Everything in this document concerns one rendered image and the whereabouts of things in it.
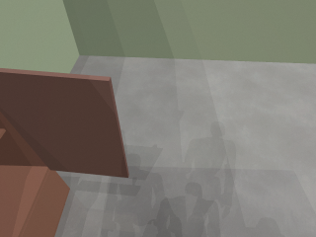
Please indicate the cupboard door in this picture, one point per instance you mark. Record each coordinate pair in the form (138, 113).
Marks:
(70, 120)

